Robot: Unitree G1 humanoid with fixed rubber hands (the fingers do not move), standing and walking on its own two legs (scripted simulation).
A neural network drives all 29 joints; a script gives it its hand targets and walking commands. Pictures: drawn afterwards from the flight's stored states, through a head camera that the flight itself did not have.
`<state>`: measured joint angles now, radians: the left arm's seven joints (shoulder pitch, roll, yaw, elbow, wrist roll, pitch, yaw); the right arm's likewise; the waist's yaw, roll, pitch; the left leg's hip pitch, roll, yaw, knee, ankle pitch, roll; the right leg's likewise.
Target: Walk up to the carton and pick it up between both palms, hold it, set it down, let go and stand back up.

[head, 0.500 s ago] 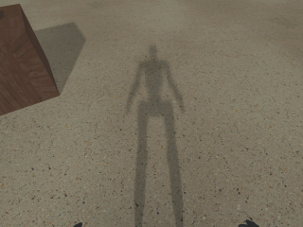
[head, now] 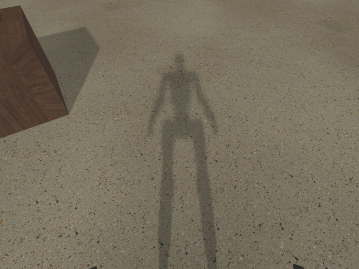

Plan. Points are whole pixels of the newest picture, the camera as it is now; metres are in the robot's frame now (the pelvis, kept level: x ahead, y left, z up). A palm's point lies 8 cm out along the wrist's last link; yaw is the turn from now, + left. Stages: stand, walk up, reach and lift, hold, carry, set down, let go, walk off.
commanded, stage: stand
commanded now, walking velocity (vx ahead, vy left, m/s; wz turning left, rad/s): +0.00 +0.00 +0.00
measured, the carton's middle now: out of the picture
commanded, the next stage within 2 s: walk up in 0.40 s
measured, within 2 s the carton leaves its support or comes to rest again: neither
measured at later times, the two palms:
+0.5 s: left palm out of the picture +0.09 +0.25 -0.11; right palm out of the picture +0.09 -0.25 -0.10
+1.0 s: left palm out of the picture -0.02 +0.42 -0.14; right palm (219, 209) +0.30 -0.07 -0.10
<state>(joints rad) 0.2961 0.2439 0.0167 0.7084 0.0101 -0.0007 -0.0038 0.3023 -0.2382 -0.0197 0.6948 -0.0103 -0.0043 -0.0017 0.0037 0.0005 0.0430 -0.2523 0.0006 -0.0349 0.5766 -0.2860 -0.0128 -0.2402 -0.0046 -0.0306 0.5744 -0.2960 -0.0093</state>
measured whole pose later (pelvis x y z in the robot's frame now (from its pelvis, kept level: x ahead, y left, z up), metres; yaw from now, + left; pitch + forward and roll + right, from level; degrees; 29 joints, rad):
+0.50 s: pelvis +0.00 +0.00 +0.00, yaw +0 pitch -2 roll +0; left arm 0.30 0.25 0.01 0.72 0.01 0.00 0.00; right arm 0.31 -0.24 -0.02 0.71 -0.01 0.00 0.00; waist 0.00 0.00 0.04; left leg -0.24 0.00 -0.03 0.57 -0.28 -0.01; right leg -0.23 0.00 -0.02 0.56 -0.29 -0.01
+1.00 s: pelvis +0.07 +0.13 -0.03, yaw +22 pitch -3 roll -1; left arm 0.42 0.35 0.07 0.77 0.05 -0.03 0.03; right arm 0.22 -0.29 -0.09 0.66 -0.03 -0.03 0.10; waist 0.01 -0.02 0.05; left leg -0.48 0.06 0.03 0.80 -0.26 0.01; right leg -0.14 -0.27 -0.15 0.95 -0.56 -0.04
